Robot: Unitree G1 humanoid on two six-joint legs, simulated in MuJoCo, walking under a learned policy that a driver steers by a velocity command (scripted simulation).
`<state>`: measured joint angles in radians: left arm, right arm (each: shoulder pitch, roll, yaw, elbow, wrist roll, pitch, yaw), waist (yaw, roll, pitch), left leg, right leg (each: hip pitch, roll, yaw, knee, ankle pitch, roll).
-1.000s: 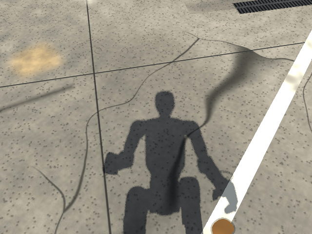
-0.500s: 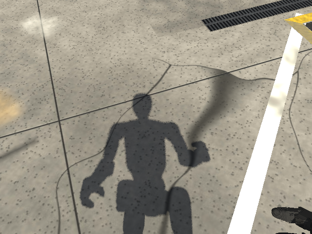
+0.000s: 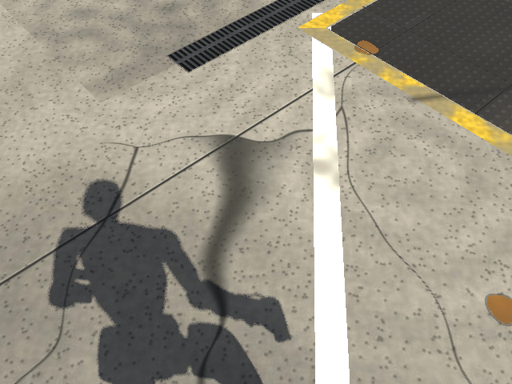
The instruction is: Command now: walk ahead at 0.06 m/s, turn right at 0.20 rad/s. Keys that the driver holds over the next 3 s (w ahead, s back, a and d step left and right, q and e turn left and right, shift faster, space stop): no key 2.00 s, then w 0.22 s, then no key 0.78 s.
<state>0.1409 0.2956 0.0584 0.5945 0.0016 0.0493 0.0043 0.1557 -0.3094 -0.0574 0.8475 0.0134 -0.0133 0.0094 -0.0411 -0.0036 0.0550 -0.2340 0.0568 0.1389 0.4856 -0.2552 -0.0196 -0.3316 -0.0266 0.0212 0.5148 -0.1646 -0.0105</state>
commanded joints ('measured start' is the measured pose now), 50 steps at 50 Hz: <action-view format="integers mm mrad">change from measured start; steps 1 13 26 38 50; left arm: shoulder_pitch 22 -40 -23 13 22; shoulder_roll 181 50 58 68 56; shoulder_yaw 34 -3 14 10 -2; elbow -74 63 199 346 443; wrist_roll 32 11 9 3 0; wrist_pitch -8 -46 -40 -44 -42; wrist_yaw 19 -2 21 35 40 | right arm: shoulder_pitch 52 14 -5 13 56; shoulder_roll -12 -92 -77 -61 -47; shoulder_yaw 21 9 21 28 34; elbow -50 6 94 149 184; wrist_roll -41 -38 -24 -21 -20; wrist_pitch -18 18 -3 6 6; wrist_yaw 9 -7 -27 -34 -41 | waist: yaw -17 22 25 30 36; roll -226 -54 12 2 7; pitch -201 -145 -66 -49 -36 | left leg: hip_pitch -168 109 20 32 24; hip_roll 4 47 14 -6 -17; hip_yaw -42 -187 -165 -151 -145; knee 158 -97 -102 -111 -119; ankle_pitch -228 267 84 106 99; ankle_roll -25 -21 20 26 26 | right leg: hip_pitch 313 115 167 175 169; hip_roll -303 -84 -11 -8 -3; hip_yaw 343 136 50 35 22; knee -141 -109 -89 -102 -111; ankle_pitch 455 72 106 116 93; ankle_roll -221 -84 -13 0 3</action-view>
